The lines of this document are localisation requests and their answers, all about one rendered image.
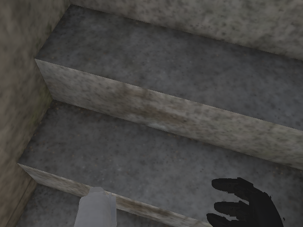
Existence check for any robot left thigh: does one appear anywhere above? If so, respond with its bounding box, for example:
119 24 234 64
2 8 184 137
74 191 117 227

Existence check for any robot left shin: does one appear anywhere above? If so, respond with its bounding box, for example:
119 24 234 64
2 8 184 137
79 186 106 207

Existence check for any right robot hand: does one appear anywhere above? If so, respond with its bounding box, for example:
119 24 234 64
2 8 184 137
206 177 285 227

